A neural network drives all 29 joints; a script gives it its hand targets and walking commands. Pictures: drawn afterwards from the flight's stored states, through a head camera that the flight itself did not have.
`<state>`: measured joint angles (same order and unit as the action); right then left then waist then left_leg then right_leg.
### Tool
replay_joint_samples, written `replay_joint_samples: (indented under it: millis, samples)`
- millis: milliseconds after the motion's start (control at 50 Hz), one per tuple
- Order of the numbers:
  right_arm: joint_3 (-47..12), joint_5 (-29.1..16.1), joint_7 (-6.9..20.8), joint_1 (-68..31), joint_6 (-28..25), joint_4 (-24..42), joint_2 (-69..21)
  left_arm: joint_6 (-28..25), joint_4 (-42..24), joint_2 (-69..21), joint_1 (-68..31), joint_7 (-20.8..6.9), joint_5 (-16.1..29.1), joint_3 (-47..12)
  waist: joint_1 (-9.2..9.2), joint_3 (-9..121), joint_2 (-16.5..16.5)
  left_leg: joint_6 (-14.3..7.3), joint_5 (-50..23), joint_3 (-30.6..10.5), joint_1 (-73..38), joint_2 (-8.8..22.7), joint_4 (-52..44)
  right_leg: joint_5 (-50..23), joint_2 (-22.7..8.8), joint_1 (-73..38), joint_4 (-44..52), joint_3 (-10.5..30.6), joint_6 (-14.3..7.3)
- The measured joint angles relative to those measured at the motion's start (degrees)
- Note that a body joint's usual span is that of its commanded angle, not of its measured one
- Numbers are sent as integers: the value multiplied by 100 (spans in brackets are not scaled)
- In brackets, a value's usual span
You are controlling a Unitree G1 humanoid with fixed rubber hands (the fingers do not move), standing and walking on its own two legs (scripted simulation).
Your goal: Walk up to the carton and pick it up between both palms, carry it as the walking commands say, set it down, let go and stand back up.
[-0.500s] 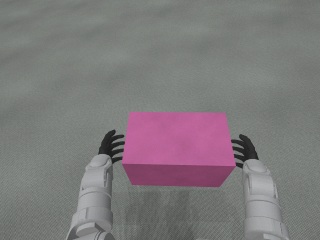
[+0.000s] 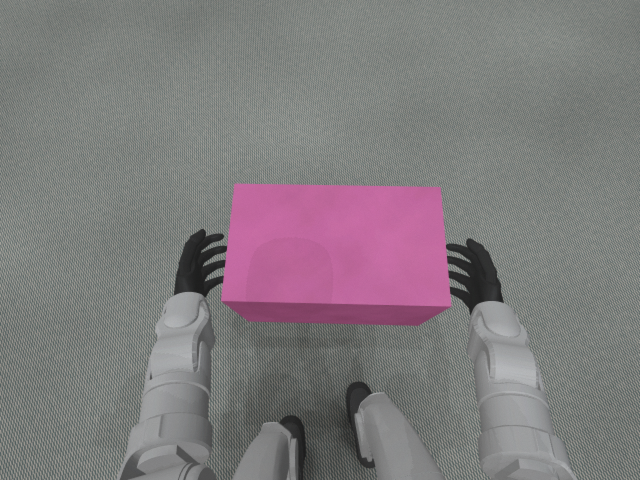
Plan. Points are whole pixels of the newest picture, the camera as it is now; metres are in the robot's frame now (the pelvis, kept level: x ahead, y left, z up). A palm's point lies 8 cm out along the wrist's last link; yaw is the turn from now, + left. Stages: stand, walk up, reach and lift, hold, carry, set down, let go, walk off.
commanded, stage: set down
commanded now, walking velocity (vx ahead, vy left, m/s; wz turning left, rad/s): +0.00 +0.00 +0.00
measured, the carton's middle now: (334, 261) +0.41 -0.06 -0.17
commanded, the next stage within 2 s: none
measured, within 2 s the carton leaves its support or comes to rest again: neither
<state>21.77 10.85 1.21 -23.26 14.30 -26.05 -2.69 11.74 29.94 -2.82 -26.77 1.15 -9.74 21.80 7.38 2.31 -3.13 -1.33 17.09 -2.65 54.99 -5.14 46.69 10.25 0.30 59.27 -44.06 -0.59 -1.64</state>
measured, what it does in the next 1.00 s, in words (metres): lowers itself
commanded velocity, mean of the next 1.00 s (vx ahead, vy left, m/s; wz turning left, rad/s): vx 0.00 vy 0.00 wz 0.00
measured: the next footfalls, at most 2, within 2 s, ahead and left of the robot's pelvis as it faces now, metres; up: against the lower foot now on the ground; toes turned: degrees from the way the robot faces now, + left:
none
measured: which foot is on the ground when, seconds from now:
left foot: down 0.00-1.00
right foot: down 0.00-1.00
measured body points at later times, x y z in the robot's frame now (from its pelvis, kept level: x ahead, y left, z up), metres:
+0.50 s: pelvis -0.01 +0.00 -0.07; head +0.19 -0.04 +0.34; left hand +0.43 +0.11 -0.15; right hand +0.35 -0.27 -0.15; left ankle +0.03 +0.10 -0.69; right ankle +0.09 -0.10 -0.69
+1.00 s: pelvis -0.04 +0.01 -0.17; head +0.19 -0.02 +0.22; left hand +0.45 +0.10 -0.24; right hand +0.37 -0.27 -0.25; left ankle +0.03 +0.11 -0.69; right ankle +0.09 -0.10 -0.69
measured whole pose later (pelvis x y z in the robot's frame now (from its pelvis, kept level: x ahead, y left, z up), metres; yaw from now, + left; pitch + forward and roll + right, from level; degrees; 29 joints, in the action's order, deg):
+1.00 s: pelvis -0.04 +0.01 -0.17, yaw +1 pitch +44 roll +0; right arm 24.8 8.4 0.3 -45.8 20.8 -38.0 8.1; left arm 17.5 40.9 0.2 -50.8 3.7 -9.0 24.0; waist 6.8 13.7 -6.7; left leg -1.6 28.8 -0.4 103.8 -7.0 89.1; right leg 20.3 -0.4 107.6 -84.4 -0.8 -1.0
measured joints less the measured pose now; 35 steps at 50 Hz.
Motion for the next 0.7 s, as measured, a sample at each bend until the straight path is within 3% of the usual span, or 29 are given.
replay_joint_samples:
  millis: [80, 220, 380, 580, 700]
  samples:
    - [106, -51, -80, -320, 116, -38, 140, 125, 206, 25, -507, -108, 34, 107, -14, 221, -66, 19, 142, 0, 679, -23, 623, 111, -13, 646, -552, -39, -12]
    - [468, 192, -68, -1310, 675, -523, 527, 534, 675, -21, -1396, -347, -349, 482, -59, 401, -171, -13, 519, 151, 1369, 6, 1606, 400, 69, 1371, -1486, 72, 24]
    - [461, 347, 138, -1393, 888, -705, 584, 763, 843, 35, -1540, -402, -549, 622, -22, 662, -131, -18, 776, 230, 1778, 15, 1966, 657, 111, 1860, -1937, 144, 25]
    - [264, -33, 206, -1073, 415, -667, 519, 222, 765, 98, -1137, -150, -176, 416, -33, 1040, -147, 65, 820, 39, 2822, -76, 2266, 753, 16, 2837, -2215, -49, -35]
    - [161, -287, 69, -1345, 230, -626, 656, 192, 558, 264, -1413, 81, 126, 71, 3, 1000, -180, 107, 872, -29, 3724, -140, 2856, 794, -49, 3672, -2716, -158, -46]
